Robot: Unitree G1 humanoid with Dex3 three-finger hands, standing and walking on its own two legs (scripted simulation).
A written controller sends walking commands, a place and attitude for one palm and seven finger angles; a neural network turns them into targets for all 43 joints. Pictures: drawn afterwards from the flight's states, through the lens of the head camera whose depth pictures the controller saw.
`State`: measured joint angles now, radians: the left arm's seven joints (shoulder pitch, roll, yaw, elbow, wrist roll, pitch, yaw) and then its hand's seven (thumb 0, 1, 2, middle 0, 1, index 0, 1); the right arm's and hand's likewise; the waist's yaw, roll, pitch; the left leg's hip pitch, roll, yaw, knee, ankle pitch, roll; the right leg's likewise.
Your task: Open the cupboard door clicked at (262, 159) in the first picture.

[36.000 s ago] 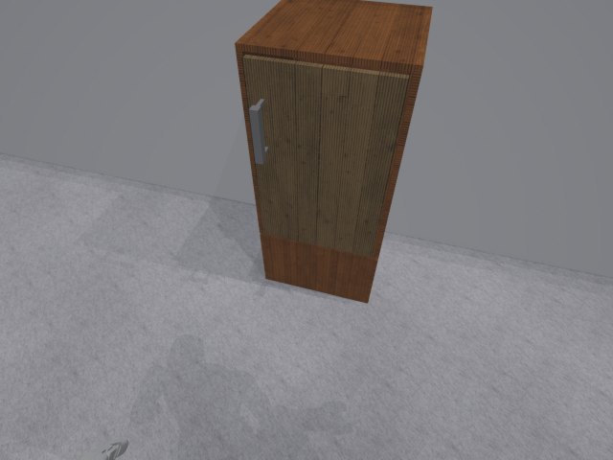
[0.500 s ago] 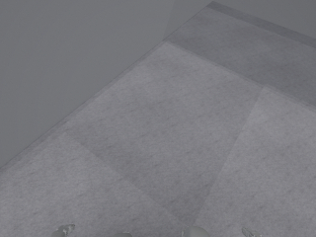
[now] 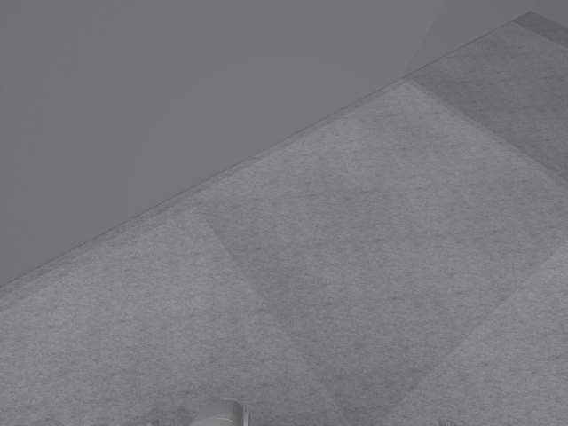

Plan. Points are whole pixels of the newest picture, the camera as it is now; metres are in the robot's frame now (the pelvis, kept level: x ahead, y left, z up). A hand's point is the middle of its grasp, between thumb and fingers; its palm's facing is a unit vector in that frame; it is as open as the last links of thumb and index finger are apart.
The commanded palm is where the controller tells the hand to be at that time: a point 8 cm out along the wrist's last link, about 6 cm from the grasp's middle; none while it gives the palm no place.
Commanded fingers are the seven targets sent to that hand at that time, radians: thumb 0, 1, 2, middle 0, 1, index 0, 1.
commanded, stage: turn to face it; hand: left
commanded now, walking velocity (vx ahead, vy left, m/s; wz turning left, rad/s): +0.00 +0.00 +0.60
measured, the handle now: out of the picture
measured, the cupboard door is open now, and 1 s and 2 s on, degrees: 50 50 50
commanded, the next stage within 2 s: none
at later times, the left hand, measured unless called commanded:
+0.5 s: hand out of the picture +0.09 +0.21 -0.15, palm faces +0.27 -0.91 -0.30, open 7.4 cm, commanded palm none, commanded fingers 0.00 0.90 0.90 -0.20 -0.30 -0.20 -0.30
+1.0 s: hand out of the picture -0.04 +0.20 -0.18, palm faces +0.58 -0.77 -0.25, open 7.4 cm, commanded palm none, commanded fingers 0.00 0.90 0.90 -0.20 -0.30 -0.20 -0.30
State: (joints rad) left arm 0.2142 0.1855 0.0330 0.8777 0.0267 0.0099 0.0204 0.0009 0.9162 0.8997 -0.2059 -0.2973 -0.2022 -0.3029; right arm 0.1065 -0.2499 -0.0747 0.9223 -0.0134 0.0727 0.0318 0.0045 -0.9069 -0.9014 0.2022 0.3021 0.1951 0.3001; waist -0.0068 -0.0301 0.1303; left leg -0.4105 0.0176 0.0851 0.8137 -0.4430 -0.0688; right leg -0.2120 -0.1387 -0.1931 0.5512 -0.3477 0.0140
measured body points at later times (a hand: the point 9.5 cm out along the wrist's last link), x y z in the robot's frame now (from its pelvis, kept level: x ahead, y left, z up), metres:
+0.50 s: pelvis +0.02 -0.03 -0.01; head +0.08 -0.03 +0.44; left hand +0.08 +0.26 -0.13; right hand +0.16 -0.27 -0.16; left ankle +0.01 +0.11 -0.73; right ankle +0.05 -0.16 -0.74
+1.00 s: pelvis +0.04 -0.02 -0.01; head +0.07 +0.04 +0.44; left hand -0.07 +0.24 -0.16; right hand +0.29 -0.16 -0.13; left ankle -0.01 +0.07 -0.74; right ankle +0.08 -0.16 -0.66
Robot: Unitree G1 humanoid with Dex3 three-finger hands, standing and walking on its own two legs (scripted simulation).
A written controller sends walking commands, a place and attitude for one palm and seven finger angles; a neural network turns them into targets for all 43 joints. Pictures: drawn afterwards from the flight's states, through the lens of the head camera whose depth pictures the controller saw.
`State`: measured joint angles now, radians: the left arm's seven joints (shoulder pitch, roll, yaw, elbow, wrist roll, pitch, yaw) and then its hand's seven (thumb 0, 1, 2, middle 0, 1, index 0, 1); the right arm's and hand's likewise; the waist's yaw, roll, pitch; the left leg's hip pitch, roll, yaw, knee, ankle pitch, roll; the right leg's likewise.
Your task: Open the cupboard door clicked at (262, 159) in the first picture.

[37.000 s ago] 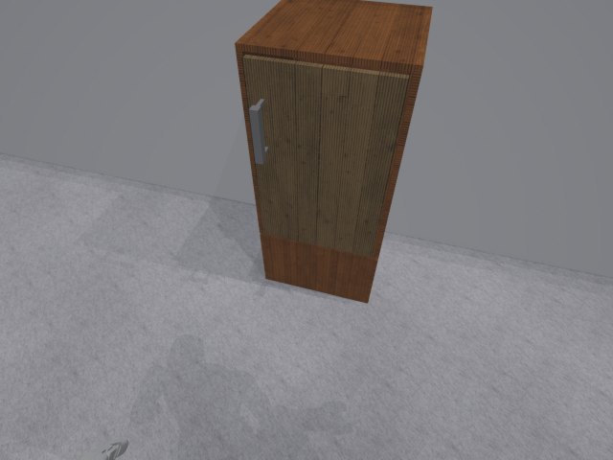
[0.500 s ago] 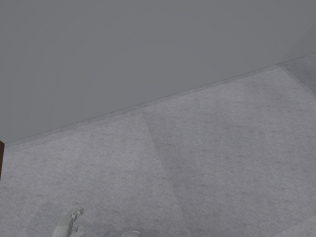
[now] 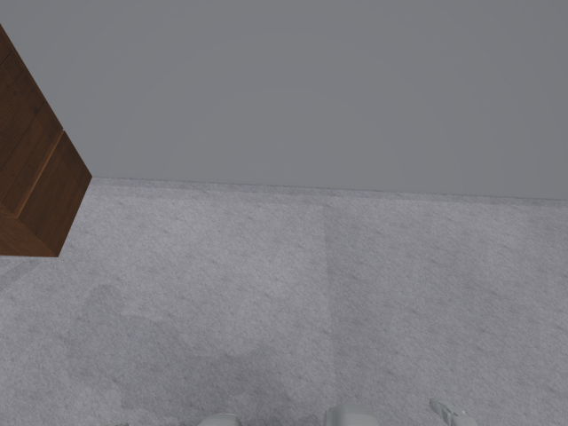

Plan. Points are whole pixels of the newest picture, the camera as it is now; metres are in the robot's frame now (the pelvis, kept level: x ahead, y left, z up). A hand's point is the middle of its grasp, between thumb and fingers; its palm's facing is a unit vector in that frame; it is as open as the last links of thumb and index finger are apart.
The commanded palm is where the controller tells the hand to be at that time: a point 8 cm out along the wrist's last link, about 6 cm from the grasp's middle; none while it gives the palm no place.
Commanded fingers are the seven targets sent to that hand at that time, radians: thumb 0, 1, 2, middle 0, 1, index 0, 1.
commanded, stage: turn to face it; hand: left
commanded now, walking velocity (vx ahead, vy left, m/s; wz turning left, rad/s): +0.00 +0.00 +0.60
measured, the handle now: out of the picture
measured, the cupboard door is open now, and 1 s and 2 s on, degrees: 50 50 50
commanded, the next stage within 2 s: take the last steps up to it in 1.40 s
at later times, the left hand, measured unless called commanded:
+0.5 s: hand out of the picture +0.07 +0.15 -0.14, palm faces +0.28 -0.93 -0.25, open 7.4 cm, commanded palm none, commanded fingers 0.00 0.90 0.90 -0.20 -0.30 -0.20 -0.30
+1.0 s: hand out of the picture +0.02 +0.21 -0.15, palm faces +0.55 -0.79 -0.25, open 7.4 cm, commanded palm none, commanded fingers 0.00 0.90 0.90 -0.20 -0.30 -0.20 -0.30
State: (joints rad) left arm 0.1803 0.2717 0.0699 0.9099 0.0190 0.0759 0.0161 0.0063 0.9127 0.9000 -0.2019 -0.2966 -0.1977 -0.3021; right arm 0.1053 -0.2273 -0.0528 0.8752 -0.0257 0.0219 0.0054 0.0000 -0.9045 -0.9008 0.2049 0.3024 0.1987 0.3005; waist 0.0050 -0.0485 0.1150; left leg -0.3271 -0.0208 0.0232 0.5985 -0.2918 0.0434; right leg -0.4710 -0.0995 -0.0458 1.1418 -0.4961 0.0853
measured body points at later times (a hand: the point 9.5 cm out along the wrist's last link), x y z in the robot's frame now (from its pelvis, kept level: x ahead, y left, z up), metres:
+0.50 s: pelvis +0.03 -0.06 +0.01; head +0.09 -0.06 +0.46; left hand +0.05 +0.20 -0.12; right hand +0.17 -0.30 -0.14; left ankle -0.02 +0.07 -0.66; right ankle +0.02 -0.17 -0.73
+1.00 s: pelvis +0.04 -0.03 +0.01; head +0.07 +0.02 +0.46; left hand -0.01 +0.26 -0.13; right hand +0.25 -0.20 -0.12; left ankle +0.01 +0.06 -0.73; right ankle +0.13 -0.19 -0.66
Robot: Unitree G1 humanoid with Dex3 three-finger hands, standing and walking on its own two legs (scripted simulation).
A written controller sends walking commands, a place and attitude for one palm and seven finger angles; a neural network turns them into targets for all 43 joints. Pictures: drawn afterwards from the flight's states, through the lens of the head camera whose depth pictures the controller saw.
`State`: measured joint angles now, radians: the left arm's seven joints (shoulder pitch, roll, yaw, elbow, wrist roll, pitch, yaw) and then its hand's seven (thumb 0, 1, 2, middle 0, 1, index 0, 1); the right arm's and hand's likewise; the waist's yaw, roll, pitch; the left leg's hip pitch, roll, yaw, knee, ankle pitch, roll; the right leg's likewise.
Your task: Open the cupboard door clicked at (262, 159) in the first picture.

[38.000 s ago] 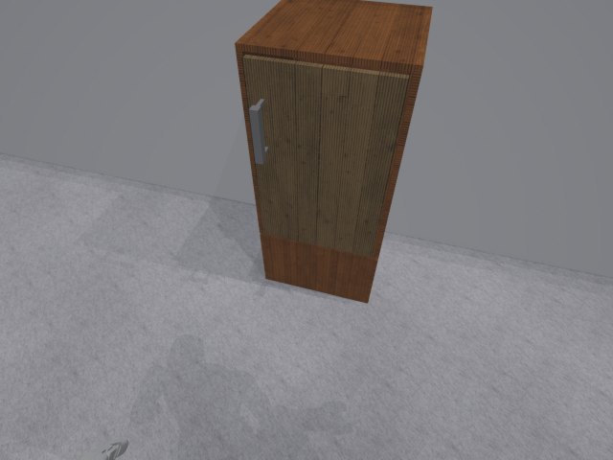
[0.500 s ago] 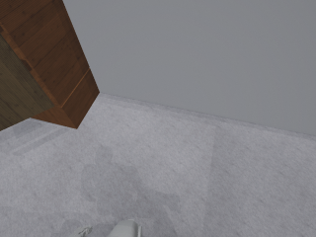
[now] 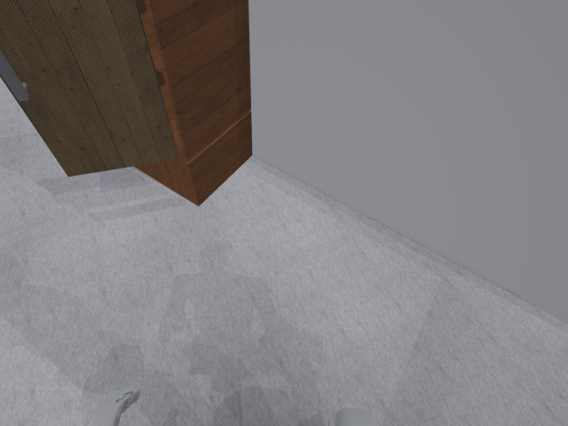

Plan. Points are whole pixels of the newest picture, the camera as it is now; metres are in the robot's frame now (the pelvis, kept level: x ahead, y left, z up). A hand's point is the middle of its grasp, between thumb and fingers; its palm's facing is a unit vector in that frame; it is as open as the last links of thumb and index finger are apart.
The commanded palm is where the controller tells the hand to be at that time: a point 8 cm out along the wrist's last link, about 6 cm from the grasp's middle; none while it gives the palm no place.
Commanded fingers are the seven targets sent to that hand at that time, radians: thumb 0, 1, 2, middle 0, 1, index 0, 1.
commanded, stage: turn to face it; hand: left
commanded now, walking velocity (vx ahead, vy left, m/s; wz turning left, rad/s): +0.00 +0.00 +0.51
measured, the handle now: (7, 66) +0.85 +0.72 -0.05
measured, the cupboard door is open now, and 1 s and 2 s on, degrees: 50 50 50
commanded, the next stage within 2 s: take the last steps up to it in 0.40 s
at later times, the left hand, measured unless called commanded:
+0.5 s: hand out of the picture +0.01 +0.13 -0.16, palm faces +0.28 -0.92 -0.26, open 7.3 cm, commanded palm none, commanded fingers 0.00 0.90 0.90 -0.20 -0.30 -0.20 -0.30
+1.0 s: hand out of the picture +0.08 +0.22 -0.16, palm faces +0.38 -0.91 -0.18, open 7.4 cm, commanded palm none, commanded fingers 0.00 0.90 0.90 -0.20 -0.30 -0.20 -0.30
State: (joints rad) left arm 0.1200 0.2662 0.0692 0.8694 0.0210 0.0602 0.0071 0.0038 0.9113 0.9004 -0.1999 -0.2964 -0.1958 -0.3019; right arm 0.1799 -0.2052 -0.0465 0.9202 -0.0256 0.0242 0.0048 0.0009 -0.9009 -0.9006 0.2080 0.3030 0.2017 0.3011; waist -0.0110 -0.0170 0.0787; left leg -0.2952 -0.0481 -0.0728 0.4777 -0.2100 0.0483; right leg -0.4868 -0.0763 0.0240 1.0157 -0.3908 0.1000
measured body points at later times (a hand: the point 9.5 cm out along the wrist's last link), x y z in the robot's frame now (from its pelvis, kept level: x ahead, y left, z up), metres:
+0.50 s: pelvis +0.02 -0.07 +0.00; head +0.07 -0.07 +0.45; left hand +0.00 +0.18 -0.14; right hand +0.16 -0.30 -0.15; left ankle -0.02 +0.07 -0.69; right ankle +0.00 -0.16 -0.74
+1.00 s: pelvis +0.07 +0.01 +0.00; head +0.09 +0.04 +0.45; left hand +0.06 +0.27 -0.15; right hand +0.13 -0.22 -0.14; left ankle -0.01 +0.04 -0.74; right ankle +0.18 -0.11 -0.66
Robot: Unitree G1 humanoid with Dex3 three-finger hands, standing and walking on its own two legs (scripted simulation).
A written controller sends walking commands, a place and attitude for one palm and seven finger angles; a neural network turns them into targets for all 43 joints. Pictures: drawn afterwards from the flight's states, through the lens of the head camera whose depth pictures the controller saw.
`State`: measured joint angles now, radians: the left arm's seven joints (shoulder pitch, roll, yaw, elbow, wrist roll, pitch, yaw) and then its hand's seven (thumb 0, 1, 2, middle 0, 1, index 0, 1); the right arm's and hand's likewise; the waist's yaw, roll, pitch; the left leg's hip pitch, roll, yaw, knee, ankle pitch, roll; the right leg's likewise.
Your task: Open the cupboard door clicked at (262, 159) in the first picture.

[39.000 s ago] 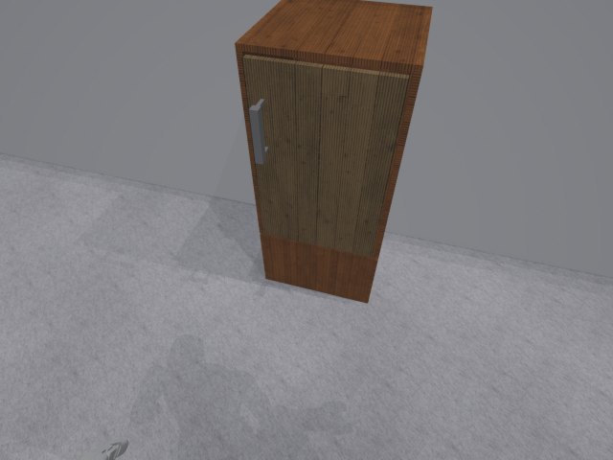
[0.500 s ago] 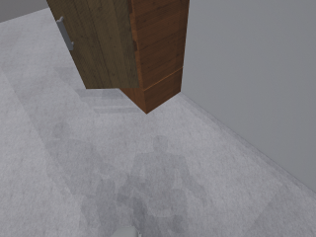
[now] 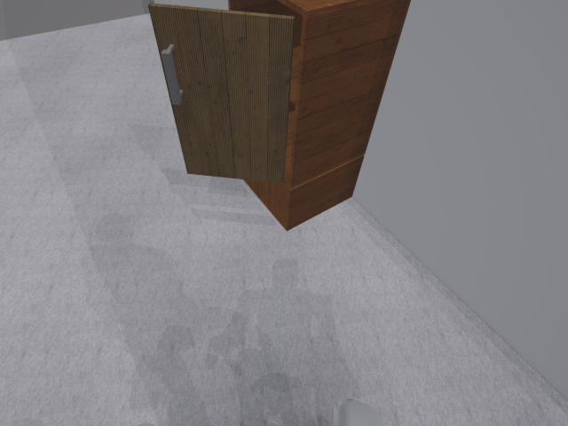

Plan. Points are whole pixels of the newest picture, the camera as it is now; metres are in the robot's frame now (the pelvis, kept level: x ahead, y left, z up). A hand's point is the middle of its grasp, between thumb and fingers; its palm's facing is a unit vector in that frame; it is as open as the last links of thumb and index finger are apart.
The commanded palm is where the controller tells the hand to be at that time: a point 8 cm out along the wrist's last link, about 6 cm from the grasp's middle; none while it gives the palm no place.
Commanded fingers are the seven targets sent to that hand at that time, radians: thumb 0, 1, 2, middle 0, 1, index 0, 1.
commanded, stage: take the last steps up to it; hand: left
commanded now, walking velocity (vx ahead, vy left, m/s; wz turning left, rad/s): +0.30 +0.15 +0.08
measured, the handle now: (174, 75) +0.99 +0.36 -0.05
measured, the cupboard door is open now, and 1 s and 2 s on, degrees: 50 50 50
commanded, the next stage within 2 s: come to a stop and stand still in 0.96 s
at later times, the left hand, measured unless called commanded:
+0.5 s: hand (176, 397) +0.19 +0.18 -0.16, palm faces +0.15 -0.95 -0.26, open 7.0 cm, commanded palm none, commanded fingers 0.00 0.90 0.90 -0.20 -0.30 -0.20 -0.30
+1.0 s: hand (141, 303) +0.35 +0.29 -0.18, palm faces +0.12 -0.97 -0.19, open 7.3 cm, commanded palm none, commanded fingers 0.00 0.90 0.90 -0.20 -0.30 -0.20 -0.30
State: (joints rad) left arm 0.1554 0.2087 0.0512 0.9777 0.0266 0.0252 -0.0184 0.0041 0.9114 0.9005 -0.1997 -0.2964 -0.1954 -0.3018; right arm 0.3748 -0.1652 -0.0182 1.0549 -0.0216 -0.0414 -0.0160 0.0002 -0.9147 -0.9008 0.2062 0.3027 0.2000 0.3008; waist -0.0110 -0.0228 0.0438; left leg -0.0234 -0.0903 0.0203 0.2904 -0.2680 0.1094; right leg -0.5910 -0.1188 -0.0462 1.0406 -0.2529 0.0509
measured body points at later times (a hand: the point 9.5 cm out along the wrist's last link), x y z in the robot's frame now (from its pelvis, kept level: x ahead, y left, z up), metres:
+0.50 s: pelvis +0.17 -0.02 +0.00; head +0.19 -0.04 +0.45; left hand +0.18 +0.23 -0.14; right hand +0.21 -0.25 -0.16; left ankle +0.22 +0.16 -0.66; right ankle +0.15 -0.11 -0.74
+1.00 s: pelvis +0.33 +0.11 +0.00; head +0.35 +0.12 +0.44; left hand +0.35 +0.35 -0.16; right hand +0.40 -0.12 -0.15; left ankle +0.33 +0.17 -0.74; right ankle +0.36 +0.00 -0.67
